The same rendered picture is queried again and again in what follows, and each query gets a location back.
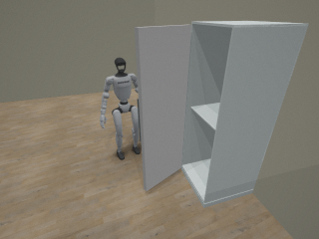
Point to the fridge door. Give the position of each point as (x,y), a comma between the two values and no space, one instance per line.
(162,56)

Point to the right robot thigh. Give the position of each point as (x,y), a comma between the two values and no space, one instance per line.
(118,121)

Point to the right robot upper arm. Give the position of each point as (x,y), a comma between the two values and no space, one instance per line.
(108,81)

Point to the right robot forearm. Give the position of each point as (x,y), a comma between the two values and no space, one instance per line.
(103,105)

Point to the left robot upper arm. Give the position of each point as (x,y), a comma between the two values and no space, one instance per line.
(135,81)

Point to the humanoid robot head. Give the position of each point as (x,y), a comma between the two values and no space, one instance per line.
(120,62)

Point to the right robot hand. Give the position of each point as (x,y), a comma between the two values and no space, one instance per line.
(103,120)

